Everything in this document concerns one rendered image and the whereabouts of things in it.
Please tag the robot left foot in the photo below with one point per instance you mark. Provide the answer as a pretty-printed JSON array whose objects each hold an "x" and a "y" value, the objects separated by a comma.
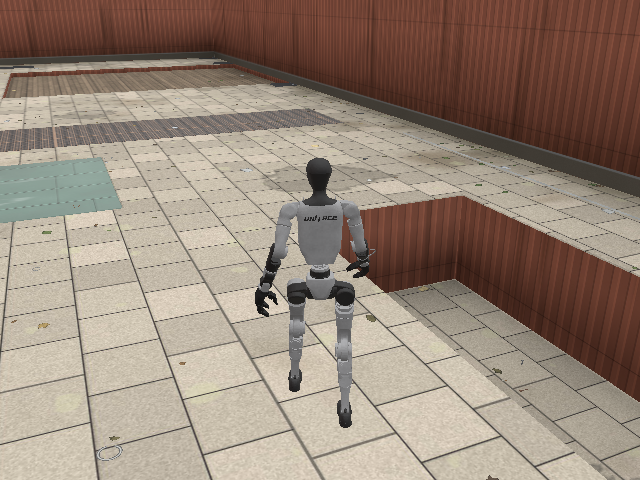
[{"x": 294, "y": 384}]

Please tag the right robot hand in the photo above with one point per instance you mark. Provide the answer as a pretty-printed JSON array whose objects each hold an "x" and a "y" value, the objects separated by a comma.
[{"x": 355, "y": 265}]

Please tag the left robot upper arm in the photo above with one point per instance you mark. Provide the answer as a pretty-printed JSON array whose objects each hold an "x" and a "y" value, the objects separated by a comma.
[{"x": 287, "y": 212}]

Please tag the left robot hand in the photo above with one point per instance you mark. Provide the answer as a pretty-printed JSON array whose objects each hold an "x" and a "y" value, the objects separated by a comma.
[{"x": 260, "y": 303}]

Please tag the left robot forearm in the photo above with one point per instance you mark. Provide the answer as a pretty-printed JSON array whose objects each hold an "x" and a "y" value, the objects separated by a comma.
[{"x": 270, "y": 271}]

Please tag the right robot forearm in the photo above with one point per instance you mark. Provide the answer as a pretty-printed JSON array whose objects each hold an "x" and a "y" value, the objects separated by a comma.
[{"x": 363, "y": 257}]

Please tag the right robot upper arm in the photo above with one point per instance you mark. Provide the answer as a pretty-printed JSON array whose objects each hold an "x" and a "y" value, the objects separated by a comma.
[{"x": 351, "y": 211}]

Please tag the robot right thigh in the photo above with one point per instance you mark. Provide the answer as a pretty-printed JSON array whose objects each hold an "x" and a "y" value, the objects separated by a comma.
[{"x": 344, "y": 294}]

